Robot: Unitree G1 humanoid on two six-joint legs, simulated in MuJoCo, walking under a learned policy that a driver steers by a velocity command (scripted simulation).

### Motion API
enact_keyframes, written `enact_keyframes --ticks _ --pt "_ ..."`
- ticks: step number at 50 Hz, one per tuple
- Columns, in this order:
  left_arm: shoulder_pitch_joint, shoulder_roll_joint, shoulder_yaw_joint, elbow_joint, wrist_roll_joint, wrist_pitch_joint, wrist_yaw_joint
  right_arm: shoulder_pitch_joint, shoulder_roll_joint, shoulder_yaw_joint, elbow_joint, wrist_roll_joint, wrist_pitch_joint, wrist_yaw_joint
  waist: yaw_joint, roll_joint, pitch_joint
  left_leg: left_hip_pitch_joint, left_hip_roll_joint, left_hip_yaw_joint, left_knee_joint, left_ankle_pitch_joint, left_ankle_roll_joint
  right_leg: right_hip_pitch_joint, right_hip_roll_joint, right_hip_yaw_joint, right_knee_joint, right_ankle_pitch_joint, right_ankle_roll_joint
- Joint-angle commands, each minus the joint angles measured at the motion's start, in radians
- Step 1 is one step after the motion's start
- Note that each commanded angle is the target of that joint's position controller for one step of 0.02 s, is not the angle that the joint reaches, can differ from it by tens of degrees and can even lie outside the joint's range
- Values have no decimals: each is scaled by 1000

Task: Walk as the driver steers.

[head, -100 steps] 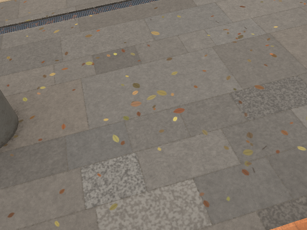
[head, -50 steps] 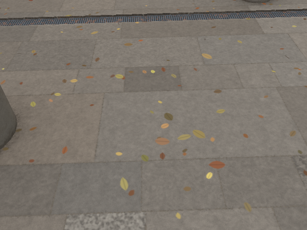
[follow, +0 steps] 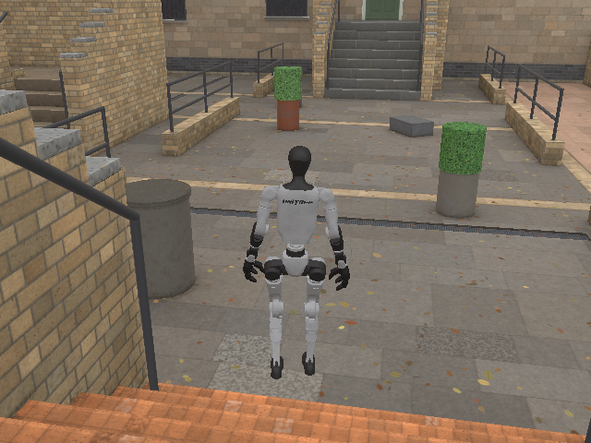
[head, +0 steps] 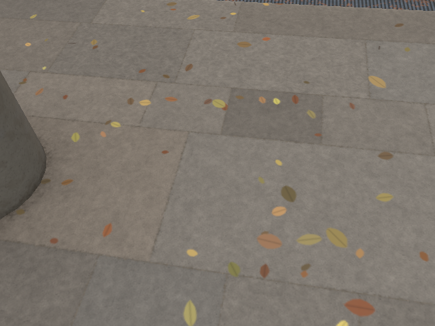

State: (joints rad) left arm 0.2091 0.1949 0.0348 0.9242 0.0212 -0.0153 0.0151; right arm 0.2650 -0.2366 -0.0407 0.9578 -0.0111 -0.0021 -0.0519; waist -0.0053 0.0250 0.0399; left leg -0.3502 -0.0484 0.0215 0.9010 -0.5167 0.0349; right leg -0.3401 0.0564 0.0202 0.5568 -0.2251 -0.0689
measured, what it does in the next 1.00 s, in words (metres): steps on the spot: left foot, then right foot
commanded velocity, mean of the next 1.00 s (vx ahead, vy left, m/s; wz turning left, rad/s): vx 0.01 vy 0.00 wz -0.25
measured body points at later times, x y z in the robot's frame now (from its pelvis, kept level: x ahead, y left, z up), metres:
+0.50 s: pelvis -0.02 +0.03 +0.00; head +0.01 +0.04 +0.45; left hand +0.11 +0.28 -0.14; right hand +0.03 -0.26 -0.11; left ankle +0.00 +0.12 -0.74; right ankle +0.04 -0.08 -0.73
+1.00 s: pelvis -0.05 +0.04 +0.01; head -0.02 +0.02 +0.46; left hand +0.10 +0.28 -0.12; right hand -0.08 -0.22 -0.14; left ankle -0.03 +0.13 -0.69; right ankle -0.11 -0.05 -0.73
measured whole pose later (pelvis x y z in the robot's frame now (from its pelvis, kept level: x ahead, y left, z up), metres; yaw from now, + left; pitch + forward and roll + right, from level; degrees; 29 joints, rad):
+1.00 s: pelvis -0.05 +0.04 +0.01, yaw -13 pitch +0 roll +0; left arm 0.19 0.24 0.04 0.95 0.02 0.02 0.06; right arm 0.29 -0.24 -0.05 0.94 -0.02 0.03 -0.01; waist -0.04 0.03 0.05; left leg -0.41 -0.07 -0.03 0.87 -0.46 0.04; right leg -0.12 0.04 0.00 0.42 -0.30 -0.05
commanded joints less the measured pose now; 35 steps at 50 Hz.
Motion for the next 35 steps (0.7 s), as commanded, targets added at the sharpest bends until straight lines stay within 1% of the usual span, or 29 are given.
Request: enact_keyframes --ticks 1,2,3,5,6,9,10,12,14,17,20,21,22,23,24,25,26,27,28,29,30,31,32,33,34,35 --pt "76 164 44 -35 -1 22 9 -6 -69 -21 -69 -3 20 2 7 -114 -35 -216 38 -65 202 22 -19 168 -282 360 -232 437 -201" --pt "50 152 43 -49 -3 26 10 -5 -79 -23 -72 -8 25 3 -2 -126 -44 -206 42 -65 195 63 -25 160 -248 333 -238 413 -184" --pt "43 146 43 -58 -3 27 8 4 -79 -24 -67 -12 30 4 -4 -123 -68 -194 33 -56 202 90 -32 164 -226 319 -237 420 -177" --pt "62 160 49 -60 -7 24 6 4 -76 -24 -74 -9 35 6 -1 -109 -102 -194 30 -62 183 115 -45 188 -214 324 -233 416 -170" --pt "74 170 53 -59 -7 24 6 -9 -74 -23 -81 -6 37 5 4 -109 -105 -199 31 -65 157 119 -51 196 -210 334 -235 388 -166" --pt "98 188 62 -60 -3 32 9 -57 -80 -24 -103 -2 45 3 27 -136 -98 -211 27 -77 83 120 -62 201 -201 386 -255 229 -156" --pt "101 194 65 -64 -6 35 9 -72 -81 -24 -112 -1 47 2 32 -140 -101 -205 25 -83 61 118 -65 196 -201 409 -264 165 -154" --pt "103 205 71 -70 -2 40 9 -98 -85 -24 -124 1 47 2 39 -144 -90 -190 18 -90 20 112 -65 180 -197 449 -281 69 -151" --pt "98 211 74 -77 2 44 6 -116 -85 -22 -134 2 44 2 44 -148 -83 -165 8 -95 -19 105 -59 161 -192 483 -289 14 -150" --pt "81 220 80 -88 7 47 0 -120 -85 -19 -142 6 34 2 41 -152 -82 -95 -15 -98 -90 88 -45 125 -179 525 -292 -1 -145" --pt "55 222 84 -94 6 53 -9 -80 -84 -15 -144 17 23 -2 21 -168 -82 27 -44 -97 -223 77 -21 75 -161 564 -296 12 -122" --pt "39 222 85 -97 4 56 -11 -45 -84 -14 -137 22 20 -6 4 -170 -80 94 -53 -90 -305 97 -9 43 -147 569 -296 -3 -102" --pt "18 222 86 -102 -1 61 -12 7 -82 -15 -124 25 17 -8 -26 -165 -76 185 -56 -76 -438 160 1 -3 -115 559 -290 -61 -67" --pt "15 205 81 -107 -9 60 -9 47 -102 -21 -113 19 12 -14 -42 -140 -71 283 -17 -90 -571 214 12 -69 -64 518 -262 -177 -15" --pt "79 152 74 -94 -23 60 -1 16 -175 -37 -125 13 7 -20 -2 39 -78 328 165 -292 -692 89 38 -142 41 395 -65 -295 41" --pt "86 156 77 -107 -24 54 6 -74 -243 -40 -179 -5 2 -19 2 186 -66 255 408 -575 -770 70 126 -255 186 171 185 -313 60" --pt "41 228 89 -101 8 46 5 -99 -207 -36 -166 -17 1 -13 16 80 -17 119 405 -513 -727 193 180 -204 98 167 341 -277 64" --pt "58 207 86 -83 11 45 -3 -129 -138 -18 -167 -12 -5 -7 47 49 -6 73 341 -430 -697 309 173 -155 91 178 418 -218 58" --pt "82 181 78 -65 14 48 -8 -146 -110 -12 -162 -9 -9 -4 62 38 8 75 283 -337 -669 406 156 -152 91 172 488 -175 59" --pt "103 175 76 -47 18 55 -11 -147 -108 -11 -168 -5 -12 -4 66 63 -7 112 249 -284 -643 497 149 -166 94 161 545 -158 64" --pt "117 172 71 -34 18 61 -15 -126 -102 -8 -171 -8 -13 -1 60 90 -21 150 240 -254 -620 616 159 -178 93 144 578 -170 74" --pt "100 170 67 -31 15 65 -14 -93 -96 -5 -159 -6 -14 3 43 85 -28 178 238 -240 -604 698 167 -181 89 138 583 -171 83" --pt "78 164 61 -31 11 68 -13 -60 -95 -3 -144 -8 -17 5 30 88 -24 213 234 -229 -590 751 172 -194 82 134 554 -171 92" --pt "66 156 56 -30 6 69 -12 -20 -100 -4 -123 -11 -17 9 19 100 -29 249 229 -221 -585 745 170 -190 66 128 496 -172 100" --pt "48 139 45 -23 1 71 -10 8 -83 5 -103 -12 -21 11 6 103 -34 263 220 -225 -582 734 163 -155 51 133 406 -172 106" --pt "43 122 34 -11 -3 74 -6 22 -72 12 -83 -13 -23 14 5 117 -39 265 208 -227 -583 711 153 -102 34 115 306 -178 111"
Keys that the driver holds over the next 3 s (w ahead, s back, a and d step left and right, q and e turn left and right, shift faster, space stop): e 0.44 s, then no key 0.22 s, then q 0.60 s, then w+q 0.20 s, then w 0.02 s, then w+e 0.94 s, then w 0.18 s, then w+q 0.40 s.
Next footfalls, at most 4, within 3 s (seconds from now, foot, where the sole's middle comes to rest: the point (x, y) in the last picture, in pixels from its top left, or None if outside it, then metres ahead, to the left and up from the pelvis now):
0.48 left None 0.04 0.11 -0.77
0.90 right None -0.08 -0.06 -0.77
1.30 left None -0.01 0.16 -0.77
1.94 right None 0.31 0.03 -0.77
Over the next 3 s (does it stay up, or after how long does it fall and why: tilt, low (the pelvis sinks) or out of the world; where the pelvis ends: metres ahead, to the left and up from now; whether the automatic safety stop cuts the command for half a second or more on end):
stays up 0.73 -0.06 0.00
